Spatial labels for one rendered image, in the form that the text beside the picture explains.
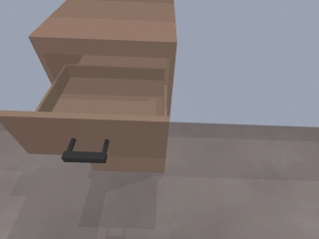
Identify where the drawer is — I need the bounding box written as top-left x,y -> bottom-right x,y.
0,64 -> 169,158

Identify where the handle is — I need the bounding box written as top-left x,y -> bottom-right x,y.
61,138 -> 110,163

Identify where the cabinet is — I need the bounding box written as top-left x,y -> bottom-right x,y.
28,0 -> 177,173

